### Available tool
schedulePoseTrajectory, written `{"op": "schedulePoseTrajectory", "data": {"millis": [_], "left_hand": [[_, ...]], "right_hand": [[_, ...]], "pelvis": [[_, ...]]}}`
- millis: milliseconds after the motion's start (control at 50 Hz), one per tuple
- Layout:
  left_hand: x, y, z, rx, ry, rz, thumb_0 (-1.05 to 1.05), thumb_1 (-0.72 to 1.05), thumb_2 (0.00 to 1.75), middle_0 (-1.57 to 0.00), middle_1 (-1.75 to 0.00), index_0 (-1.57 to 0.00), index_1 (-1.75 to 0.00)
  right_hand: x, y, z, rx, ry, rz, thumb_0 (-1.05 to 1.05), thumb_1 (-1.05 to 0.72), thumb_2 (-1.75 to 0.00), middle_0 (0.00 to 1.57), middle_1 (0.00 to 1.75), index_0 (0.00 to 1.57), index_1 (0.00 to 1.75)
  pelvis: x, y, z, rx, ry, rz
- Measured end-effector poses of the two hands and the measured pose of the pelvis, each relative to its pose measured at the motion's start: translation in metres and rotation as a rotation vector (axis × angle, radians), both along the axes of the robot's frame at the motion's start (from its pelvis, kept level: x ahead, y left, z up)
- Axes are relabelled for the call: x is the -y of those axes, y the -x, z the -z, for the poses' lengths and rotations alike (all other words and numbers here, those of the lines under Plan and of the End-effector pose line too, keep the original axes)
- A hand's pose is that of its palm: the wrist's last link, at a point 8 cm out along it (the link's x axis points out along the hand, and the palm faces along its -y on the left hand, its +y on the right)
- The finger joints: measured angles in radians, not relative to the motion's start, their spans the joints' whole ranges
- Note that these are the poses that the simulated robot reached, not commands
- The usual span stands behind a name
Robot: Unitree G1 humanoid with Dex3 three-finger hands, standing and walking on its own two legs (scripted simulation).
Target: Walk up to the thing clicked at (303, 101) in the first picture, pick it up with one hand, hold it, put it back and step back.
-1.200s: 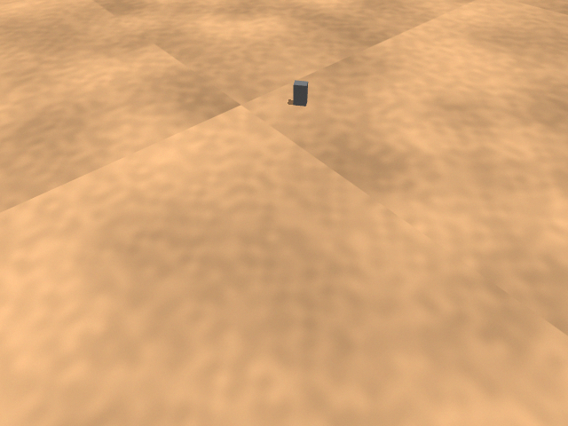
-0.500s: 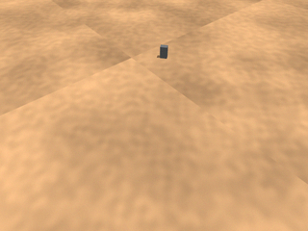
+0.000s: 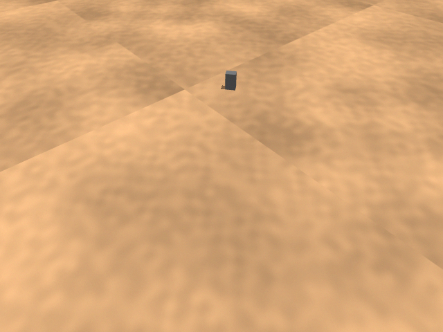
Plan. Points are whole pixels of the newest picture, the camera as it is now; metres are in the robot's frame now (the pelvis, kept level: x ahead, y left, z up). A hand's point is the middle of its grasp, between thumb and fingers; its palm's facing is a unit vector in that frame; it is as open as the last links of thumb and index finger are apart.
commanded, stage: walk up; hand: left
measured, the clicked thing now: (230, 80) +2.10 +0.03 -0.71
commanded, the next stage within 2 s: none
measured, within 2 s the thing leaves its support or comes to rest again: neither
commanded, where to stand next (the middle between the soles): +1.74 -0.14 m, yaw -5 degrees
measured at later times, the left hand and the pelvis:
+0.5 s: hand (154, 302) +0.20 +0.17 -0.13, palm faces -0.01 -0.92 -0.40, open 7.4 cm; pelvis +0.18 -0.11 +0.00, yaw -3 degrees
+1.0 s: hand (188, 159) +0.62 +0.15 -0.13, palm faces -0.11 -0.93 -0.36, open 7.4 cm; pelvis +0.50 -0.12 -0.01, yaw -3 degrees
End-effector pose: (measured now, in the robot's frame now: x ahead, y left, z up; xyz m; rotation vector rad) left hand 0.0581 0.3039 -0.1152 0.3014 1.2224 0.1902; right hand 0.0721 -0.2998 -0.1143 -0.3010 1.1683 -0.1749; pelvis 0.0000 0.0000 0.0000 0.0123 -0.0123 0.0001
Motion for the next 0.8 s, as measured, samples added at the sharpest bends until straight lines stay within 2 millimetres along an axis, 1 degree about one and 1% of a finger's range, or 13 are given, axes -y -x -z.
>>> {"op": "schedulePoseTrajectory", "data": {"millis": [60,160,220,280,300,340,400,460,540,600,660,740,800], "left_hand": [[-0.004,-0.015,-0.007,-0.008,-0.022,0.036,0.01,0.9,0.9,-0.21,-0.3,-0.2,-0.3],[0.003,-0.064,-0.023,0.045,-0.06,0.091,0.01,0.91,0.9,-0.21,-0.3,-0.2,-0.3],[0.017,-0.096,-0.029,0.073,-0.091,0.114,0.01,0.91,0.9,-0.2,-0.3,-0.2,-0.3],[0.035,-0.124,-0.027,0.119,-0.13,0.111,0.01,0.91,0.9,-0.2,-0.3,-0.2,-0.3],[0.042,-0.129,-0.026,0.142,-0.138,0.102,0.01,0.91,0.9,-0.2,-0.3,-0.2,-0.3],[0.056,-0.133,-0.026,0.168,-0.134,0.073,0.01,0.91,0.9,-0.2,-0.3,-0.2,-0.3],[0.075,-0.13,-0.027,0.127,-0.105,0.039,0.0,0.91,0.9,-0.2,-0.3,-0.2,-0.3],[0.087,-0.132,-0.025,0.065,-0.085,0.013,0.01,0.9,0.9,-0.21,-0.3,-0.2,-0.3],[0.097,-0.15,-0.017,0.005,-0.063,-0.01,0.01,0.9,0.9,-0.21,-0.3,-0.21,-0.3],[0.099,-0.178,-0.007,-0.017,-0.048,-0.017,0.01,0.9,0.9,-0.21,-0.3,-0.21,-0.3],[0.095,-0.215,0.006,-0.031,-0.037,-0.024,0.01,0.9,0.9,-0.21,-0.3,-0.21,-0.3],[0.085,-0.274,0.027,-0.061,-0.033,-0.035,0.01,0.9,0.9,-0.21,-0.3,-0.21,-0.3],[0.087,-0.328,0.028,-0.071,-0.025,-0.02,0.01,0.9,0.9,-0.21,-0.3,-0.2,-0.3]], "right_hand": [[0.018,0.005,-0.004,0.03,0.012,0.036,0.01,-0.9,-0.9,0.21,0.3,0.21,0.3],[0.062,0.015,-0.005,-0.019,0.043,0.086,0.01,-0.9,-0.9,0.21,0.3,0.21,0.3],[0.094,0.006,0.003,-0.031,0.052,0.119,0.01,-0.9,-0.9,0.21,0.3,0.21,0.3],[0.127,-0.019,0.021,-0.034,0.063,0.125,0.01,-0.9,-0.9,0.21,0.3,0.2,0.3],[0.135,-0.03,0.026,-0.04,0.068,0.115,0.01,-0.9,-0.9,0.21,0.3,0.2,0.3],[0.14,-0.058,0.028,-0.039,0.059,0.091,0.01,-0.91,-0.9,0.2,0.3,0.2,0.29],[0.138,-0.11,0.017,0.018,0.018,0.054,0.01,-0.91,-0.9,0.2,0.3,0.2,0.29],[0.134,-0.161,0.004,0.093,-0.017,0.018,0.01,-0.91,-0.9,0.2,0.3,0.2,0.29],[0.133,-0.219,-0.006,0.12,-0.03,-0.022,0.01,-0.91,-0.9,0.2,0.3,0.2,0.29],[0.133,-0.262,-0.008,0.101,-0.018,-0.05,0.01,-0.91,-0.9,0.21,0.3,0.2,0.29],[0.132,-0.311,-0.005,0.081,0.004,-0.078,0.01,-0.91,-0.9,0.21,0.3,0.2,0.29],[0.122,-0.385,0.001,0.092,0.036,-0.091,0.01,-0.91,-0.9,0.2,0.3,0.2,0.29],[0.113,-0.426,-0.003,0.151,0.039,-0.091,0.01,-0.91,-0.9,0.21,0.3,0.2,0.29]], "pelvis": [[0.007,-0.007,0.0,-0.005,0.002,0.016],[0.032,-0.031,0.002,0.004,-0.005,0.037],[0.053,-0.055,0.009,0.012,-0.014,0.057],[0.077,-0.081,0.024,0.022,0.002,0.06],[0.083,-0.088,0.027,0.026,0.02,0.049],[0.092,-0.103,0.026,0.032,0.027,0.039],[0.1,-0.129,0.014,0.039,0.024,0.047],[0.109,-0.157,0.006,0.043,0.026,0.052],[0.116,-0.198,0.004,0.035,0.035,0.044],[0.118,-0.234,0.008,0.022,0.043,0.031],[0.115,-0.274,0.016,0.01,0.053,0.018],[0.108,-0.336,0.03,-0.005,0.005,0.016],[0.101,-0.372,0.028,-0.005,-0.002,0.022]]}}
